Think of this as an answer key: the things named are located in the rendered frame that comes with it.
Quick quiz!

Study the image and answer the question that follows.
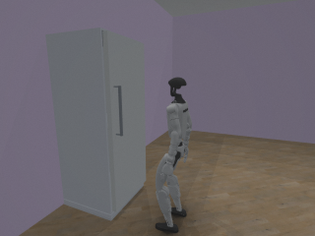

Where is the robot torso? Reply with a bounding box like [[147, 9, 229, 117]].
[[166, 100, 188, 159]]

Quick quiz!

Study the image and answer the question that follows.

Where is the left robot hand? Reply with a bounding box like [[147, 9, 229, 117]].
[[159, 163, 173, 185]]

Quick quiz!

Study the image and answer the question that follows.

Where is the handle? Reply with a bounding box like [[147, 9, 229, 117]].
[[114, 86, 123, 137]]

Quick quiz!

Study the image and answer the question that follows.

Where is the right robot foot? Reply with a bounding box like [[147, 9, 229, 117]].
[[171, 207, 187, 217]]

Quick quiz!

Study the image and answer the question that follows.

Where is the fridge door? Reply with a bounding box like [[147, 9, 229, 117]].
[[102, 30, 147, 212]]

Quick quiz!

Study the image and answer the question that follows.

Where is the left robot upper arm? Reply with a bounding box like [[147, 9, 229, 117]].
[[166, 103, 182, 138]]

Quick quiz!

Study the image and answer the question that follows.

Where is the right robot hand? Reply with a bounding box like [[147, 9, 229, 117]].
[[178, 147, 189, 163]]

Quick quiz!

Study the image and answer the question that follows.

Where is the left robot forearm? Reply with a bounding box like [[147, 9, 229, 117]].
[[166, 131, 180, 165]]

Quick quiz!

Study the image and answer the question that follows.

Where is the right robot forearm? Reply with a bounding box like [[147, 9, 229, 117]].
[[182, 127, 192, 148]]

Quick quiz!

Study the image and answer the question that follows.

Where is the right robot upper arm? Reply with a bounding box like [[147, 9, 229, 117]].
[[185, 100, 192, 129]]

